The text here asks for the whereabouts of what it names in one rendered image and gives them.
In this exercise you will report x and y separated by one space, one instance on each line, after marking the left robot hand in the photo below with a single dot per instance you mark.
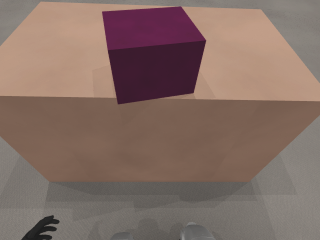
41 227

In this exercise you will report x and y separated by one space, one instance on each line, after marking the robot right shin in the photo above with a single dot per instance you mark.
191 223

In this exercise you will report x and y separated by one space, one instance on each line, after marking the pedestal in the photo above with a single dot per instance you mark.
59 110

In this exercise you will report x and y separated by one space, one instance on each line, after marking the carton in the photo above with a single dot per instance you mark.
153 52

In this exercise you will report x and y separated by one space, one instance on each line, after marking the robot right thigh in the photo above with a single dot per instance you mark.
195 232

